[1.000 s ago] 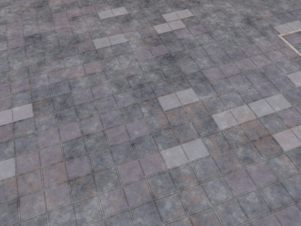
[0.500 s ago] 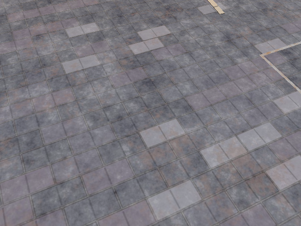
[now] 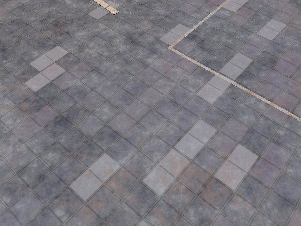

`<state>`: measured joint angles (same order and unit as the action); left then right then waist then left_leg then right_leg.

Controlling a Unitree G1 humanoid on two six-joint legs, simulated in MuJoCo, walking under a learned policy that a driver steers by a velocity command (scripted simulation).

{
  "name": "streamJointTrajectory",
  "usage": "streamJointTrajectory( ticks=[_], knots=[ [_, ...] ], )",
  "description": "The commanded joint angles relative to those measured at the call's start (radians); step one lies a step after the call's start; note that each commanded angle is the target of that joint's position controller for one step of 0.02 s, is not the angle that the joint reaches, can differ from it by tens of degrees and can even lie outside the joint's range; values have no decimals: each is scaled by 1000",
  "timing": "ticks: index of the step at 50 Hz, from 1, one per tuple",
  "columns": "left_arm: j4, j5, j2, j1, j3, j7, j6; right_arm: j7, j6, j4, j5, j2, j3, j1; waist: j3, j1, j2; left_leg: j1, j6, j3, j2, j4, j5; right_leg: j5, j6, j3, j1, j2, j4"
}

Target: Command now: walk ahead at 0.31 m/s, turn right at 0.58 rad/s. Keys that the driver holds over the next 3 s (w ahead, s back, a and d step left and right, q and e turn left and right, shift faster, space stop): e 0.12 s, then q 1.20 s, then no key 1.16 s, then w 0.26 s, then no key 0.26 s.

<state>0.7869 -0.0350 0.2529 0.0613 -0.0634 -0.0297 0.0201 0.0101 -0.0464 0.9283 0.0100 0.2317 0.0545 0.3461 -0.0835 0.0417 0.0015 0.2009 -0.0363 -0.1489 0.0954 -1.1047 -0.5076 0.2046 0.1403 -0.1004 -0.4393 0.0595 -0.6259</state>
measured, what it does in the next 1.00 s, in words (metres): walks ahead, turning left: left foot, then right foot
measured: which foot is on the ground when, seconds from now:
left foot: up 0.00-0.46, down 0.48-0.90, up 0.92-1.00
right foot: down 0.00-0.50, up 0.52-0.88, down 0.90-1.00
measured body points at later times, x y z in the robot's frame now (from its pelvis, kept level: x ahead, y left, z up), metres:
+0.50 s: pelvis +0.14 +0.01 +0.01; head +0.16 +0.02 +0.46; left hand +0.23 +0.27 -0.13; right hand +0.22 -0.25 -0.11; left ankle +0.17 +0.10 -0.72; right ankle +0.08 -0.05 -0.71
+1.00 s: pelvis +0.14 -0.02 +0.02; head +0.18 -0.04 +0.47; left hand +0.18 +0.28 -0.08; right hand +0.33 -0.27 -0.11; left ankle +0.13 +0.09 -0.67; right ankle +0.17 -0.12 -0.72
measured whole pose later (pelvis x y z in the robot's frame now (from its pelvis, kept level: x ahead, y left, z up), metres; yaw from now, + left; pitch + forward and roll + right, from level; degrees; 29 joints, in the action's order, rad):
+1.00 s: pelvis +0.14 -0.02 +0.02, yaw +17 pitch +1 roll +1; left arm 0.78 -0.02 0.26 0.20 -0.03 0.05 -0.02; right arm 0.00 0.06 0.80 0.02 0.32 0.10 0.18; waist -0.05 0.02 0.05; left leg 0.44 0.01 0.13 -0.13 -0.87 -0.43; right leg 0.24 0.04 0.01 -0.23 0.02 -0.46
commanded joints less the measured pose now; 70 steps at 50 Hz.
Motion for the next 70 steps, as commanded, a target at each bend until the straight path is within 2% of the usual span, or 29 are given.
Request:
streamJointTrajectory(
  ticks=[1,2,4,7,12,16,21,23,24,25,26,28,29,31,34,40,44,45,46,47,48,50,53,58,65,67,68,69,70],
  knots=[
    [15,33,188,224,-59,34,-4,5,-32,-127,-13,108,14,-64,174,-92,-3,472,9,156,4,-236,105,-792,214,428,522,-349,244],
    [8,40,151,173,-48,36,-3,9,-21,-118,4,113,18,-58,125,-56,7,426,6,162,20,-172,122,-781,172,361,426,-291,263],
    [-5,44,117,136,-32,35,2,5,18,-115,31,111,20,-17,135,-10,-8,327,-11,166,15,-98,135,-801,144,306,317,-238,287],
    [0,29,155,169,-39,30,15,2,47,-122,22,86,14,-7,168,3,-11,317,-21,147,-10,-15,189,-882,136,269,293,-214,287],
    [35,20,92,214,-3,38,19,-1,55,-124,15,75,1,-90,150,-34,-64,292,12,139,-7,200,338,-823,49,198,323,-198,323],
    [67,4,90,220,13,51,20,0,58,-114,0,75,-7,-135,124,-59,-71,207,42,143,-38,360,352,-788,25,154,357,-224,325],
    [85,16,143,224,-5,75,-11,2,52,-126,6,101,4,-137,73,-66,-72,214,91,123,-84,471,154,-762,64,193,447,-293,197],
    [83,22,157,211,-13,86,-19,5,41,-116,7,94,4,-80,85,-24,-32,100,122,139,-87,633,316,-750,24,166,418,-266,77],
    [61,23,155,204,-15,89,-14,9,32,-108,12,153,20,-27,138,-12,43,-24,166,270,-9,651,662,-617,-22,118,335,-192,-66],
    [28,34,108,216,-9,85,-16,8,33,-115,4,257,49,-5,164,-30,198,-137,326,543,200,658,1143,-79,-94,18,116,-8,-290],
    [17,17,75,166,1,82,-35,-2,39,-98,-11,215,41,59,209,17,210,-156,426,670,302,729,1221,468,-111,88,15,53,-449],
    [22,13,71,139,0,71,-48,2,54,-112,-6,195,43,-38,100,-28,63,-46,385,538,196,767,894,365,-134,157,-43,-13,-549],
    [16,17,88,125,-5,69,-50,8,65,-128,-6,170,37,-95,62,-49,61,-2,333,487,137,787,773,303,-144,156,-55,-33,-503],
    [15,9,95,133,-6,62,-54,7,74,-145,-3,156,35,-133,92,-58,95,-8,287,433,61,787,724,240,-172,134,-36,-29,-429],
    [-2,20,75,115,3,61,-58,2,74,-137,-2,193,52,-83,137,-31,97,-55,282,458,54,776,685,234,-196,128,-30,-26,-313],
    [-41,29,92,84,8,69,-51,-9,91,-159,10,221,69,-110,145,-9,145,-7,256,564,43,776,513,215,-182,140,55,-13,-131],
    [-28,34,92,198,9,78,-26,-17,102,-179,-1,221,72,-193,141,-73,142,75,180,614,-3,721,473,107,-145,134,256,10,185],
    [-25,24,130,225,0,87,-17,-14,101,-189,-9,193,64,-196,131,-80,82,148,124,582,-56,664,348,95,-125,205,334,-63,329],
    [-43,4,237,210,-19,93,-16,-14,95,-211,-17,115,45,-162,131,-48,-157,291,61,414,-189,466,100,172,-47,487,399,-327,448],
    [-63,-2,278,135,-30,85,-23,-3,95,-202,4,161,57,-144,90,-34,-230,341,44,259,-258,257,-68,47,61,610,272,-457,454],
    [-77,-1,209,121,-13,79,-24,-4,96,-187,19,208,69,-134,76,-17,-134,302,43,276,-195,112,-47,-69,94,553,220,-444,421],
    [-99,11,131,42,9,75,-24,-18,106,-152,16,193,73,-91,52,25,-97,293,31,255,-176,-6,59,-175,43,345,216,-315,378],
    [-96,9,137,96,5,78,-21,-44,117,-156,8,177,63,-110,79,-16,-146,344,-10,207,-164,-23,94,-369,39,222,337,-268,325],
    [-69,8,173,197,-14,72,-21,-58,128,-202,1,152,44,-205,101,-80,-159,339,-27,171,-128,147,58,-423,73,199,461,-333,291],
    [-66,7,219,161,-35,43,-28,-61,121,-238,-14,144,30,-205,122,-69,-196,99,37,73,-127,455,72,-434,37,111,362,-358,207],
    [-57,21,216,155,-36,41,-36,-49,104,-223,3,141,28,-150,129,-20,-129,-60,68,88,-139,708,273,-309,-39,53,260,-331,90],
    [-55,19,177,193,-27,36,-41,-35,87,-220,22,207,40,-119,140,-12,55,-187,98,300,-9,843,333,-97,-106,-19,108,-262,-99],
    [-121,9,81,175,2,38,-49,-31,76,-248,8,350,66,-124,112,-34,297,-220,226,672,289,838,743,428,-174,-58,-151,-81,-269],
    [-113,10,130,120,-4,56,-68,-27,73,-218,-1,318,69,-34,154,43,172,-161,331,602,304,791,833,440,-169,88,-92,-101,-399]
  ],
)
Next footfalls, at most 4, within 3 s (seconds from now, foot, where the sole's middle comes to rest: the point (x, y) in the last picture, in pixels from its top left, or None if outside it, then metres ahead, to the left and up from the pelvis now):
0.48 left None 0.21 0.10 -0.76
0.90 right None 0.21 -0.11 -0.76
1.36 left None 0.14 0.12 -0.76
1.78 right None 0.21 -0.08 -0.76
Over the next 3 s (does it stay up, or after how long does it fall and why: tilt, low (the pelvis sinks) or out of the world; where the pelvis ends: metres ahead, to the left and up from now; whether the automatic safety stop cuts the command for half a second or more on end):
stays up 0.19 0.08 0.03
